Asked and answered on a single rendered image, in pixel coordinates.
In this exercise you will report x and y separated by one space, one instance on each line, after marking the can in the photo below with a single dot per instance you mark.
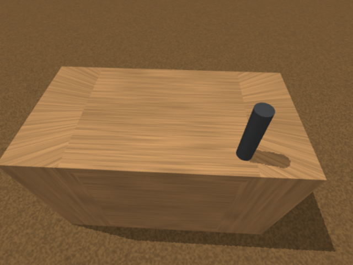
256 127

